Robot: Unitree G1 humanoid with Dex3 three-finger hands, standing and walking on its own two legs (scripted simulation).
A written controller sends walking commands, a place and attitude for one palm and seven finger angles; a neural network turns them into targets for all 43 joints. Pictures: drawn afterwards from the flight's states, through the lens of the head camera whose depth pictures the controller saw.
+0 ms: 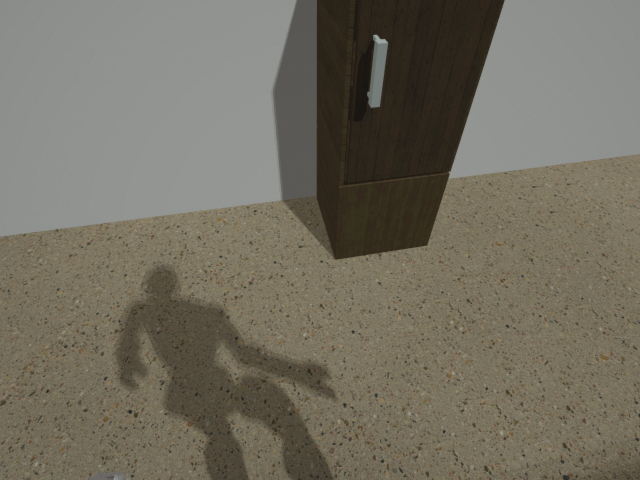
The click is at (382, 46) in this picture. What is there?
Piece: cupboard door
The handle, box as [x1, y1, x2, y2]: [367, 35, 387, 107]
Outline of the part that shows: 377,35 373,35 375,43 370,90 367,92 369,98 368,103 371,107 379,106 387,42 384,39 380,39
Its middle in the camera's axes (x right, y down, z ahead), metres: +0.14 -0.43 +1.00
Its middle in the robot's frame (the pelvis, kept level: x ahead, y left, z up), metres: +1.05 -0.09 +0.04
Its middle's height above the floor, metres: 0.81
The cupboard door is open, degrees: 0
